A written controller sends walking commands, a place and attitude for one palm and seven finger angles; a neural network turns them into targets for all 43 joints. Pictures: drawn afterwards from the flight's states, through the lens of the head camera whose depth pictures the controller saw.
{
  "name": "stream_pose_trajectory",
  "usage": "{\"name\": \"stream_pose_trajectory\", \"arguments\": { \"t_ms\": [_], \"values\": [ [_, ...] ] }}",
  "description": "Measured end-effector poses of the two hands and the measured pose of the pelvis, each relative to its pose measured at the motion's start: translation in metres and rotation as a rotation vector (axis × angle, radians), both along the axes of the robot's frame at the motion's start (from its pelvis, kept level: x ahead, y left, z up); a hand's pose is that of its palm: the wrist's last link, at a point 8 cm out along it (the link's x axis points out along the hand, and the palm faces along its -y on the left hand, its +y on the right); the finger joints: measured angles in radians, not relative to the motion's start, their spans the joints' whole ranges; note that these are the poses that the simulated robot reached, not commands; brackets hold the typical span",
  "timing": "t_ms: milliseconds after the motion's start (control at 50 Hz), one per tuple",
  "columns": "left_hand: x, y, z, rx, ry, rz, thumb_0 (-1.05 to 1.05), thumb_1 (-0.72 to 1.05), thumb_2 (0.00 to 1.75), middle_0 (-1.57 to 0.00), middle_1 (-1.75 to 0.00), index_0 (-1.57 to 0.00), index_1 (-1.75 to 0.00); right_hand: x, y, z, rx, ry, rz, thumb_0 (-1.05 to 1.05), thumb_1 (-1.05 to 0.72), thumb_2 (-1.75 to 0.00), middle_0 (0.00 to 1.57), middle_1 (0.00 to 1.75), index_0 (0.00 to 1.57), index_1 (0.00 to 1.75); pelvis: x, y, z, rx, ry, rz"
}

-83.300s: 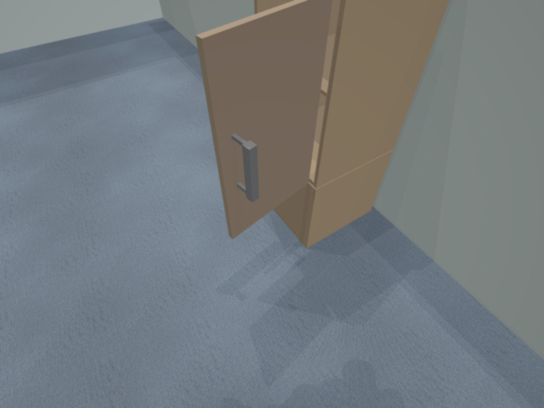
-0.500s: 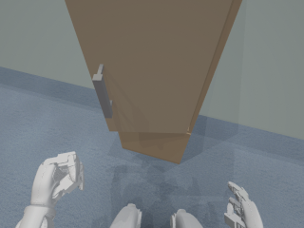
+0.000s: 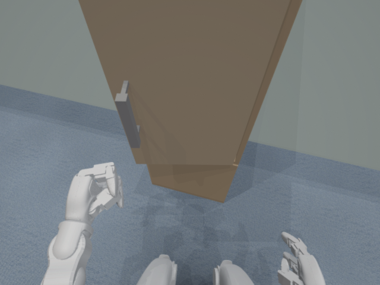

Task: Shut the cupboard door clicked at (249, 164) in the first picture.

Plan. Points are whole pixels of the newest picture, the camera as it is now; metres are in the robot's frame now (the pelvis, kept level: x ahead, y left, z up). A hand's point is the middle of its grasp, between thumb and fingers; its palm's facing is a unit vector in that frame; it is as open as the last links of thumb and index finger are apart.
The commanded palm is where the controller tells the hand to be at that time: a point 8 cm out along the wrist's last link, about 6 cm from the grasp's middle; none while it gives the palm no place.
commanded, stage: bring the fist close to the handle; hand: left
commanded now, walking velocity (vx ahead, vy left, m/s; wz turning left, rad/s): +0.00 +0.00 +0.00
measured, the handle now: (131, 116) +0.48 +0.17 +0.04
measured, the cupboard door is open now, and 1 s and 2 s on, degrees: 15 15 1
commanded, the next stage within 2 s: push the door shut along its arc in 0.96 s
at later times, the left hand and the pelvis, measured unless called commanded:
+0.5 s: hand (136, 159) +0.36 +0.14 +0.05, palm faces +0.01 -1.00 -0.02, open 3.1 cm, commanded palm +0.34 +0.19 +0.05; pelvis +0.00 +0.00 +0.01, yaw -1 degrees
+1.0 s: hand (134, 156) +0.37 +0.14 +0.05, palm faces +0.03 -1.00 -0.02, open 3.1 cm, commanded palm +0.35 +0.20 +0.05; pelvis +0.00 +0.00 +0.01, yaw -1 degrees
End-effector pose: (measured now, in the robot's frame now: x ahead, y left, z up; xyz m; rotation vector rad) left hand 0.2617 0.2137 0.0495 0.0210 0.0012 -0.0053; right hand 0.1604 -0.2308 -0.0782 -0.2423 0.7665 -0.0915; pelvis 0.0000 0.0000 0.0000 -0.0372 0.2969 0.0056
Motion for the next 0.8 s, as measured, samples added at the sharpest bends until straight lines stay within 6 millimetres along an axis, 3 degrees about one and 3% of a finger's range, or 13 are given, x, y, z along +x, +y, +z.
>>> {"name": "stream_pose_trajectory", "arguments": {
  "t_ms": [620,800],
  "values": [
    [0.092,-0.025,0.002,0.009,-0.024,0.019,0.02,0.9,0.9,-1.3,-1.5,-1.3,-1.5,-0.038,-0.011,-0.015,0.006,0.183,-0.066,0.01,-0.9,-0.9,0.2,0.3,0.2,0.3,0.001,0.001,0.006,0.014,0.018,-0.017],
    [0.091,-0.019,0.002,0.007,-0.023,0.035,0.02,0.9,0.9,-1.3,-1.5,-1.29,-1.5,-0.054,-0.019,-0.015,0.011,0.231,-0.103,0.01,-0.9,-0.9,0.2,0.3,0.2,0.3,0.003,-0.002,0.01,0.022,0.02,-0.03]
  ]
}}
